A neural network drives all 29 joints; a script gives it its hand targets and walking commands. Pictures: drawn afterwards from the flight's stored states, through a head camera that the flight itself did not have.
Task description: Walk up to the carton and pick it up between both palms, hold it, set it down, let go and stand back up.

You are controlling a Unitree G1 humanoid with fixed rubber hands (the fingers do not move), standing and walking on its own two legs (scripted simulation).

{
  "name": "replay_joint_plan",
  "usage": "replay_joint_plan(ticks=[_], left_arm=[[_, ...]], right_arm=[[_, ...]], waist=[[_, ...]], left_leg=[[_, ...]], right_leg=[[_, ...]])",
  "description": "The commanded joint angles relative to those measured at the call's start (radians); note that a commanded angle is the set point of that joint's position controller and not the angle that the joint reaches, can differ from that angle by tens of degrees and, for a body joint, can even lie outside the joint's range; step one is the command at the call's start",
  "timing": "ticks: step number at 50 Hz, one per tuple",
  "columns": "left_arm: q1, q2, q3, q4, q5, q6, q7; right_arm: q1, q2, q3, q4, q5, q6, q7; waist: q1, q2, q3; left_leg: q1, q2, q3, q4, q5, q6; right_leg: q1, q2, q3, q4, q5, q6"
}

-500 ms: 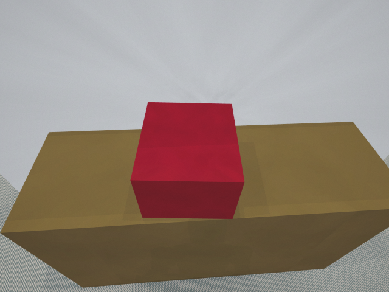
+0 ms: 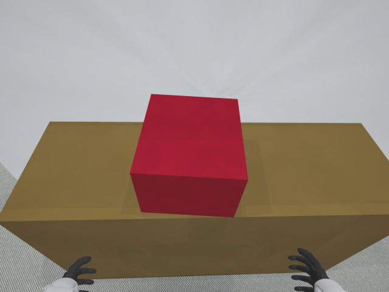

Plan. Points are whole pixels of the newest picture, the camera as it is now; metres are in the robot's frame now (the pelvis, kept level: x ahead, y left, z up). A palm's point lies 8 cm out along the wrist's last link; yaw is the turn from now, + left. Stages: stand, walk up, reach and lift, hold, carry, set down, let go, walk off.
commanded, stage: reach and lift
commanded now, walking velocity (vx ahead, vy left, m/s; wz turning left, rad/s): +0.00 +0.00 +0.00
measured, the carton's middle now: (191, 153) +0.47 +0.01 -0.03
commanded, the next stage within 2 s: none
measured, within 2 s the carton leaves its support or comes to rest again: neither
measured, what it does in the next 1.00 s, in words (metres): stands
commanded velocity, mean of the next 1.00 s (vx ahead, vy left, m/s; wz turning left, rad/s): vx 0.00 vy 0.00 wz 0.00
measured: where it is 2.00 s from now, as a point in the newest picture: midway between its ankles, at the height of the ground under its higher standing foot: outside the picture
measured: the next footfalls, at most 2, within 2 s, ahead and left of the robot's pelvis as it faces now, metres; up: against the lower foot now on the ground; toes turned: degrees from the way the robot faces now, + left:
none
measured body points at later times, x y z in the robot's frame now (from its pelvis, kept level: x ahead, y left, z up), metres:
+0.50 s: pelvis +0.03 +0.02 +0.02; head +0.04 +0.02 +0.47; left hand +0.19 +0.26 -0.07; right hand +0.18 -0.25 -0.07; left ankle +0.01 +0.14 -0.72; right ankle +0.03 -0.12 -0.72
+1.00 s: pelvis +0.01 +0.01 +0.02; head +0.00 +0.02 +0.47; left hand +0.18 +0.26 -0.04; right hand +0.18 -0.22 -0.03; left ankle +0.01 +0.14 -0.72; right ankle +0.03 -0.12 -0.72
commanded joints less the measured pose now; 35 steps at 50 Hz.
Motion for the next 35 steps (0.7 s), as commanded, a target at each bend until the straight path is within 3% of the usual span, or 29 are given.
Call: replay_joint_plan(ticks=[1, 4, 8, 13, 15, 17, 19, 24, 27, 31, 35], left_arm=[[-0.079, 0.164, 0.066, -0.172, -0.031, -0.143, 0.028], [-0.055, 0.176, 0.070, -0.201, -0.077, -0.224, 0.041], [-0.030, 0.195, 0.065, -0.175, -0.115, -0.277, 0.040], [0.089, 0.151, 0.041, -0.119, -0.132, -0.308, 0.033], [0.135, 0.116, 0.028, -0.118, -0.133, -0.317, 0.037], [0.157, 0.092, 0.019, -0.111, -0.131, -0.328, 0.043], [0.152, 0.071, 0.017, -0.109, -0.132, -0.345, 0.049], [0.074, 0.075, 0.016, -0.124, -0.156, -0.428, 0.067], [0.060, 0.073, -0.004, -0.143, -0.173, -0.486, 0.080], [0.093, 0.076, -0.015, -0.138, -0.182, -0.533, 0.085], [0.132, 0.084, -0.010, -0.122, -0.194, -0.566, 0.081]], right_arm=[[0.003, -0.042, -0.056, -0.152, -0.042, -0.114, 0.026], [0.059, 0.009, -0.063, -0.169, -0.047, -0.184, 0.014], [0.063, 0.016, -0.083, -0.153, -0.055, -0.256, -0.008], [0.102, -0.040, -0.067, -0.099, -0.023, -0.335, -0.032], [0.118, -0.075, -0.057, -0.076, -0.006, -0.356, -0.026], [0.132, -0.094, -0.051, -0.071, -0.004, -0.365, -0.017], [0.133, -0.102, -0.054, -0.079, -0.008, -0.366, -0.004], [0.132, -0.048, -0.075, -0.140, -0.031, -0.379, 0.015], [0.146, -0.011, -0.077, -0.154, -0.024, -0.389, 0.019], [0.174, 0.002, -0.079, -0.149, -0.008, -0.396, 0.011], [0.187, 0.002, -0.083, -0.179, -0.011, -0.410, -0.005]], waist=[[-0.010, -0.029, -0.083], [-0.017, -0.034, -0.203], [-0.014, 0.012, -0.268], [0.005, 0.061, -0.242], [0.010, 0.092, -0.211], [0.010, 0.076, -0.173], [0.012, 0.050, -0.135], [0.015, -0.009, -0.090], [0.010, 0.019, -0.097], [0.006, 0.065, -0.104], [0.019, 0.052, -0.092]], left_leg=[[-0.056, -0.050, 0.080, -0.110, 0.082, 0.016], [-0.054, -0.052, 0.079, -0.091, 0.138, 0.017], [-0.066, -0.059, 0.081, -0.080, 0.179, 0.000], [0.088, -0.081, 0.053, -0.114, 0.430, -0.036], [0.176, -0.081, 0.031, -0.154, 0.543, -0.051], [0.221, -0.081, 0.020, -0.183, 0.594, -0.048], [0.235, -0.081, 0.015, -0.215, 0.586, -0.046], [0.190, -0.080, 0.025, -0.265, 0.409, -0.022], [0.167, -0.072, 0.027, -0.289, 0.323, -0.016], [0.165, -0.074, 0.024, -0.307, 0.301, -0.020], [0.147, -0.080, 0.027, -0.325, 0.308, -0.017]], right_leg=[[-0.005, 0.016, 0.008, -0.181, 0.094, -0.019], [0.080, 0.002, 0.030, -0.155, 0.239, -0.005], [0.127, 0.002, 0.034, -0.129, 0.334, -0.003], [0.150, 0.051, -0.024, -0.178, 0.411, -0.006], [0.143, 0.081, -0.048, -0.224, 0.378, -0.017], [0.145, 0.091, -0.049, -0.264, 0.381, -0.022], [0.137, 0.098, -0.049, -0.301, 0.337, -0.020], [0.125, 0.073, -0.016, -0.343, 0.264, -0.011], [0.131, 0.055, 0.007, -0.349, 0.210, -0.019], [0.160, 0.047, 0.025, -0.358, 0.175, -0.030], [0.186, 0.053, 0.031, -0.367, 0.161, -0.025]])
